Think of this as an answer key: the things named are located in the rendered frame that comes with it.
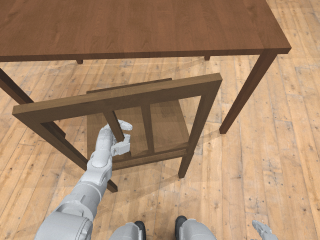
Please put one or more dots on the right robot hand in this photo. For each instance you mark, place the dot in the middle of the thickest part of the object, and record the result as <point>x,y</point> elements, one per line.
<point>264,231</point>

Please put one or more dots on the robot left upper arm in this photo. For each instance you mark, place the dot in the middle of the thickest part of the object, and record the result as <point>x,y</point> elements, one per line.
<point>64,226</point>

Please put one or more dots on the table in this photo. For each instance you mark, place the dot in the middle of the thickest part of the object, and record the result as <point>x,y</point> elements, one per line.
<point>62,30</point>

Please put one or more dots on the robot right shin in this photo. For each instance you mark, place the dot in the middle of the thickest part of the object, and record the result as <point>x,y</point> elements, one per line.
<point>189,220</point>

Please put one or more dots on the left robot hand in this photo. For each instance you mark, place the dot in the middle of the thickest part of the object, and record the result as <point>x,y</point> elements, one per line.
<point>107,141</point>

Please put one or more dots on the robot left forearm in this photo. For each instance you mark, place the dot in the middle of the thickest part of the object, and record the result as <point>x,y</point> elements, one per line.
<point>89,190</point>

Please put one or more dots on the right robot foot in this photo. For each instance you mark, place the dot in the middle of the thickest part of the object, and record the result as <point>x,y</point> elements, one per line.
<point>179,221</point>

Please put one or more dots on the chair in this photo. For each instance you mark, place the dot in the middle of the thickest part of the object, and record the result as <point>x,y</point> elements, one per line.
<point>159,130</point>

